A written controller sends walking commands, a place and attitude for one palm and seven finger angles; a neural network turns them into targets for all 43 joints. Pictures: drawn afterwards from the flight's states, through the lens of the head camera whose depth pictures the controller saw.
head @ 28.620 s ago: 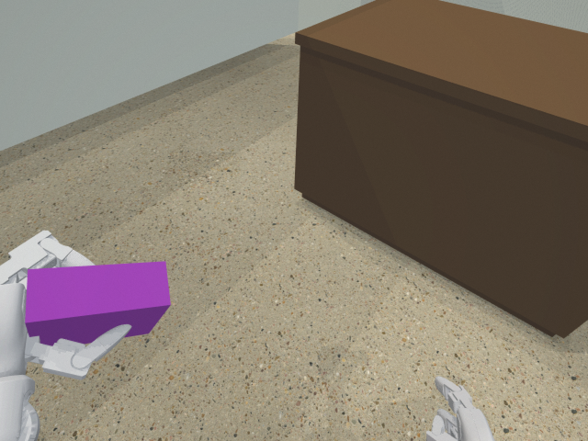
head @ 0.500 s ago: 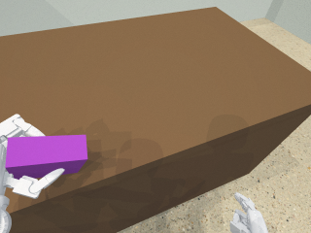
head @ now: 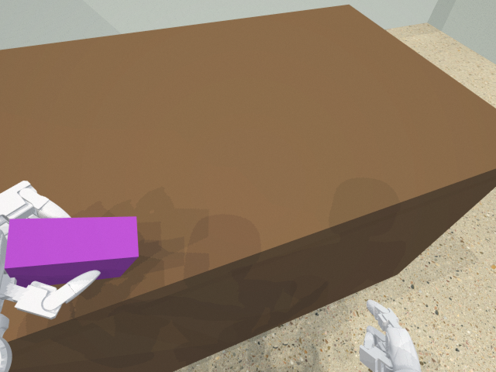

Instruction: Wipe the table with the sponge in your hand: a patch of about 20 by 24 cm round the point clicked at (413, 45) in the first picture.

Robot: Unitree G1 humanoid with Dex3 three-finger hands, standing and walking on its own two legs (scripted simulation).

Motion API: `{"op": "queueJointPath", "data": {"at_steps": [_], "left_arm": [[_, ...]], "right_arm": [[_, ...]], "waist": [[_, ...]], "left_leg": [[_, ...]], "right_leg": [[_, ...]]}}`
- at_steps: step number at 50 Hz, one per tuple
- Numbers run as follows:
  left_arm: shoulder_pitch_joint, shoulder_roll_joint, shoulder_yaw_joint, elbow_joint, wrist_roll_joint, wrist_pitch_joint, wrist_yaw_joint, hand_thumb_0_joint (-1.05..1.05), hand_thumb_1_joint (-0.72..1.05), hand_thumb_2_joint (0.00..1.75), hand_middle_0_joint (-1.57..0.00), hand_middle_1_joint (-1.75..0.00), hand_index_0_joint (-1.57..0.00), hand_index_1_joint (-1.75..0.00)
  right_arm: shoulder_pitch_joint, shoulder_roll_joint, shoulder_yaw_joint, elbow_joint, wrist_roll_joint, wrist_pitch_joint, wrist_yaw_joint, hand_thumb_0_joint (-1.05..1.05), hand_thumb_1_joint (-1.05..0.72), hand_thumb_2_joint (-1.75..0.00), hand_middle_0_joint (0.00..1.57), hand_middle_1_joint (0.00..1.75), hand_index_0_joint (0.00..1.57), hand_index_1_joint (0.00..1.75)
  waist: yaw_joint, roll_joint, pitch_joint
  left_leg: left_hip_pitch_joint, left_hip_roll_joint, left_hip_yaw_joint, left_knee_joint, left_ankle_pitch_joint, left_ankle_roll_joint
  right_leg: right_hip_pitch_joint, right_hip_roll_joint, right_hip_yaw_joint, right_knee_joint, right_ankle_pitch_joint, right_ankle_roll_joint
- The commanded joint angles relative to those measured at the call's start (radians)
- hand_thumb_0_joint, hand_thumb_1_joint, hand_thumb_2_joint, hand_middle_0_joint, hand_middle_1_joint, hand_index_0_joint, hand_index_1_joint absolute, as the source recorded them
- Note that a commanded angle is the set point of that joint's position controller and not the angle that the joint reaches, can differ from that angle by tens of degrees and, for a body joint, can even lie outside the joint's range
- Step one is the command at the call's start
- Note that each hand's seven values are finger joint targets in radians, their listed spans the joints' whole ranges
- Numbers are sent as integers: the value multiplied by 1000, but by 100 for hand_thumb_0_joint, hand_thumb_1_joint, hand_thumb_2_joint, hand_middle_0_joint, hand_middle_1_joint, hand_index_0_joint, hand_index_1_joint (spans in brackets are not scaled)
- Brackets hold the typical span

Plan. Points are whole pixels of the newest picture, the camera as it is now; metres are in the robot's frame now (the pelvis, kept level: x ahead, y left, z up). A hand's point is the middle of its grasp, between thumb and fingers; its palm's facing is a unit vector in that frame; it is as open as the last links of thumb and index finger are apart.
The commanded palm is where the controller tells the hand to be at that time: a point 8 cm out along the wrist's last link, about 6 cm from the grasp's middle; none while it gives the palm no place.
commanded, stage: shuffle to correct the standing spot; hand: left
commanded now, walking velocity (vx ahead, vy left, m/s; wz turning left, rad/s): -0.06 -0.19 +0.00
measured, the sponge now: (93, 252) +0.23 +0.21 +0.14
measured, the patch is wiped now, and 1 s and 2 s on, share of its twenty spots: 0.00 0.00 0.00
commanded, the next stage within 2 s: come to a stop and stand still in 1.02 s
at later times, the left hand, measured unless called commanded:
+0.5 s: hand (45, 253) +0.21 +0.24 +0.16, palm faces +0.33 -0.85 -0.41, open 9.2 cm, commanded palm +0.15 +0.28 +0.18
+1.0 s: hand (53, 250) +0.21 +0.23 +0.17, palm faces +0.33 -0.85 -0.42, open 9.2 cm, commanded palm +0.15 +0.27 +0.18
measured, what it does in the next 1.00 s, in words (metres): stands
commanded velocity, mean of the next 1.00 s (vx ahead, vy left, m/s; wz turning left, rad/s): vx -0.05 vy -0.19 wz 0.00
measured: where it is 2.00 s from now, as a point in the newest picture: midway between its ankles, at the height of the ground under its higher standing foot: outside the picture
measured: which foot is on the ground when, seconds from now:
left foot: down 0.00-1.00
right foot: down 0.00-1.00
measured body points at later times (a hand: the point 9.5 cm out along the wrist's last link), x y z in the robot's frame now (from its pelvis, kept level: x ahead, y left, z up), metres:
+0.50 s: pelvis -0.01 +0.00 +0.00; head +0.03 +0.01 +0.45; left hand +0.19 +0.29 +0.19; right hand +0.16 -0.23 -0.08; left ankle +0.03 +0.15 -0.73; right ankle +0.00 -0.07 -0.73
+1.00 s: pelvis +0.00 -0.01 +0.00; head +0.03 +0.00 +0.45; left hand +0.19 +0.28 +0.19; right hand +0.17 -0.24 -0.08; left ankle +0.03 +0.15 -0.73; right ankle +0.00 -0.07 -0.73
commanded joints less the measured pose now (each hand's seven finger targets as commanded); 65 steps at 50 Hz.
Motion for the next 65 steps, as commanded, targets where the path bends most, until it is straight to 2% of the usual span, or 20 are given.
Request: {"op": "queueJointPath", "data": {"at_steps": [1, 6, 9, 15, 16, 20, 27, 29, 33, 44, 50, 51, 57, 58, 59, 60, 61, 63, 64, 65], "left_arm": [[-86, 174, 133, -235, -4, -76, 34, 0, 10, 130, -120, -160, -120, -160], [-77, 163, 126, -211, 2, -74, 33, 0, 10, 130, -120, -160, -120, -160], [-68, 158, 117, -216, 0, -72, 37, 0, 10, 130, -120, -160, -120, -160], [-61, 155, 113, -232, -1, -76, 37, 0, 10, 130, -120, -160, -120, -160], [-60, 179, 136, -226, 0, -75, 38, 0, 10, 130, -120, -160, -120, -160], [-43, 156, 117, -220, -4, -74, 36, 0, 10, 130, -120, -160, -120, -160], [-57, 167, 126, -206, -3, -71, 38, 0, 10, 130, -120, -160, -120, -160], [-58, 166, 121, -221, -2, -69, 43, 0, 10, 130, -120, -160, -120, -160], [-66, 164, 123, -203, -4, -67, 44, 0, 10, 130, -120, -160, -120, -160], [-40, 172, 129, -222, -4, -71, 43, 0, 10, 130, -120, -160, -120, -160], [-32, 150, 112, -206, -6, -66, 39, 0, 10, 130, -120, -160, -120, -160], [-42, 175, 133, -206, -5, -64, 40, 0, 10, 130, -120, -160, -120, -160], [-62, 165, 125, -212, -8, -61, 46, 0, 10, 130, -120, -160, -120, -160], [-998, 938, 697, -344, 149, -176, 4, 0, 10, 130, -120, -160, -120, -160], [-666, 559, 430, 96, 44, -118, -12, 0, 10, 130, -120, -160, -120, -160], [-487, 305, 239, 106, 43, -100, -32, 0, 10, 130, -120, -160, -120, -160], [-382, 263, 190, 67, 29, -113, -45, 0, 10, 130, -120, -160, -120, -160], [-167, 145, 111, -19, 20, -115, -56, 0, 10, 130, -120, -160, -120, -160], [-79, 84, 69, -49, 14, -110, -52, 0, 10, 130, -120, -160, -120, -160], [-44, 102, 90, -91, 25, -107, -46, 0, 10, 130, -120, -160, -120, -160]], "right_arm": [[-72, -125, -48, -149, -3, -53, -10, 0, -90, -90, 20, 30, 20, 30], [-72, -124, -47, -151, -2, -50, -8, 0, -90, -90, 20, 30, 20, 30], [-80, -117, -42, -149, 5, -52, -7, 0, -90, -90, 20, 30, 20, 30], [-67, -120, -38, -147, -2, -50, -5, 0, -90, -90, 20, 30, 20, 30], [-67, -122, -46, -151, -2, -52, -7, 0, -90, -90, 20, 30, 20, 30], [-64, -119, -38, -145, -1, -48, -6, 0, -90, -90, 20, 30, 20, 30], [-64, -120, -45, -146, 1, -49, -7, 0, -90, -90, 20, 30, 20, 30], [-74, -117, -42, -143, 8, -47, -6, 0, -90, -90, 20, 30, 20, 30], [-61, -119, -45, -143, 3, -46, -5, 0, -90, -90, 20, 30, 20, 30], [-82, -117, -39, -147, 7, -44, -3, 0, -90, -90, 20, 30, 20, 30], [-62, -121, -37, -143, 1, -36, -1, 0, -90, -90, 20, 30, 20, 30], [-67, -124, -45, -151, 3, -38, -2, 0, -90, -90, 20, 30, 20, 30], [-69, -118, -43, -146, 6, -34, 0, 0, -90, -90, 20, 30, 20, 30], [151, -155, -95, -42, -39, -121, -20, 0, -90, -90, 20, 30, 20, 30], [-2, -120, -73, -60, 8, -105, -24, 0, -90, -90, 20, 30, 20, 30], [-25, -149, -81, -101, -15, -109, -2, 0, -90, -90, 20, 30, 20, 30], [-26, -156, -77, -124, -10, -114, 11, 0, -90, -90, 20, 30, 20, 30], [-26, -154, -77, -154, 8, -107, 56, 0, -90, -90, 20, 30, 20, 30], [-55, -131, -63, -161, 19, -114, 72, 0, -90, -90, 20, 30, 20, 30], [-50, -139, -65, -177, 16, -109, 78, 0, -90, -90, 20, 30, 20, 30]], "waist": [[-6, 85, -156], [-3, 87, -152], [-7, 82, -161], [-6, 99, -185], [-2, 89, -175], [-7, 80, -186], [-7, 68, -153], [-12, 80, -162], [-9, 38, -157], [-8, 107, -168], [-11, 71, -182], [-7, 65, -169], [-10, 37, -175], [18, -228, -92], [8, 12, -102], [21, 162, -189], [25, 189, -226], [31, 109, -284], [39, 54, -312], [42, -11, -302]], "left_leg": [[54, 83, -63, -82, 106, 85], [36, 93, -68, -106, 70, 89], [59, 84, -61, -101, 60, 84], [57, 95, -69, -104, 125, 87], [48, 101, -74, -105, 128, 85], [61, 93, -65, -93, 127, 85], [44, 90, -62, -89, 53, 82], [65, 77, -53, -79, 49, 78], [54, 68, -45, -54, 42, 76], [61, 100, -73, -102, 141, 86], [58, 87, -56, -79, 109, 83], [58, 90, -55, -74, 109, 81], [75, 58, -33, -17, 86, 76], [-34, -41, 163, 1, 139, 56], [53, 21, 100, -48, 228, 58], [160, 22, 81, -18, 277, 58], [185, 35, 93, -13, 283, 86], [121, 33, 102, -5, 318, 106], [127, 40, 90, -2, 336, 111], [85, 35, 85, 7, 318, 103]], "right_leg": [[31, -170, 130, -95, 173, 52], [54, -160, 118, -105, 154, 69], [45, -167, 124, -110, 153, 52], [72, -159, 97, -100, 179, 52], [72, -161, 101, -101, 179, 56], [69, -163, 97, -106, 183, 50], [42, -174, 123, -123, 153, 52], [29, -183, 139, -122, 154, 36], [26, -196, 146, -130, 149, 38], [63, -165, 111, -99, 191, 51], [64, -172, 107, -111, 190, 46], [53, -177, 121, -115, 195, 50], [28, -213, 160, -128, 200, 39], [33, -150, 123, -220, 573, 228], [-11, -260, 100, -57, 446, 63], [-21, -202, 201, -6, 502, 69], [-27, -199, 183, 21, 530, 136], [99, -181, 129, 74, 569, 204], [122, -165, 94, 86, 521, 197], [149, -162, 89, 44, 469, 185]]}}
